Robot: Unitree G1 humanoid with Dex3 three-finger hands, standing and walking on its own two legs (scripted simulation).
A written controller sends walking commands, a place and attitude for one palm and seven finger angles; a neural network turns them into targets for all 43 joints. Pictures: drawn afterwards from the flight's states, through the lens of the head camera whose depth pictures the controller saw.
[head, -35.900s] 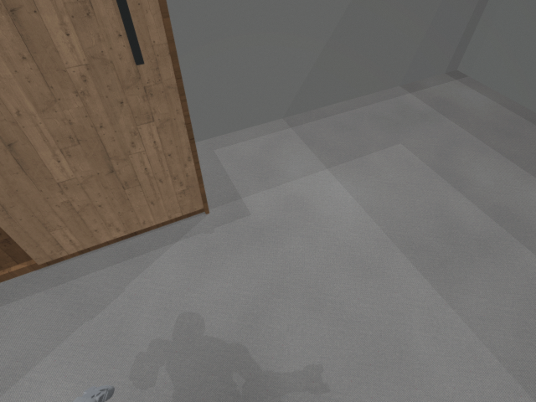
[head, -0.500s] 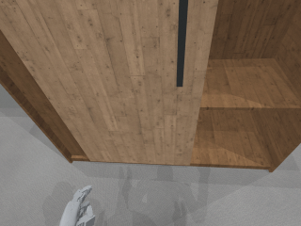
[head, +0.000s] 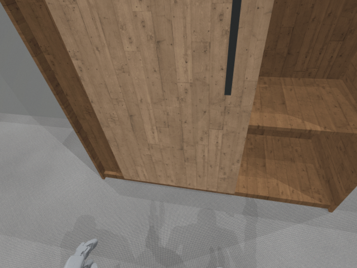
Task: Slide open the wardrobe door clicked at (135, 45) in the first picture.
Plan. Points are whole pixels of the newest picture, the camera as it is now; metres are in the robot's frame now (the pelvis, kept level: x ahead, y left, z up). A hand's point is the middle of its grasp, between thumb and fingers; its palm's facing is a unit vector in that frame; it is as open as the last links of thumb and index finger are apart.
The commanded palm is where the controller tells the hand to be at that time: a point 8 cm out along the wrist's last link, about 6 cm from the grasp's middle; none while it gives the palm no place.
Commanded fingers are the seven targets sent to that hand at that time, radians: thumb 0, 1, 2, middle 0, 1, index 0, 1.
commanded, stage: stop stepping back and stand still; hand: right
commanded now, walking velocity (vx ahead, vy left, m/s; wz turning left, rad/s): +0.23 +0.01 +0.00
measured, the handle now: (232, 46) +0.69 -0.15 +0.19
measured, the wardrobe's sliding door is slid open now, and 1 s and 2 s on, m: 0.53 0.53 0.53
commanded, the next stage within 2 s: let the arm hang, fingers relaxed in 0.36 s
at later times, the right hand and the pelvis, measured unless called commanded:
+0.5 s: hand out of the picture +0.19 -0.34 +0.13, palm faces +0.49 +0.75 -0.44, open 7.4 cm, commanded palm none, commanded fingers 0.00 -0.90 -0.90 0.20 0.30 0.20 0.30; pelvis +0.00 -0.05 -0.02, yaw -5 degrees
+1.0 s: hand out of the picture +0.02 -0.25 -0.17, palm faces +0.10 +0.97 -0.23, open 7.1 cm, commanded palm none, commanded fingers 0.00 -0.90 -0.90 0.20 0.30 0.20 0.30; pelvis +0.02 -0.04 +0.00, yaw -7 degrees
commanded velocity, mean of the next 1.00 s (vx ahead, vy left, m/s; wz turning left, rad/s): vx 0.04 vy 0.04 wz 0.00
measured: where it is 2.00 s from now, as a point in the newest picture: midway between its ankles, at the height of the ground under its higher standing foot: outside the picture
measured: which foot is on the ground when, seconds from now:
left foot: down 0.00-0.50, up 0.52-0.72, down 0.74-1.00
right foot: up 0.00-0.12, down 0.14-1.00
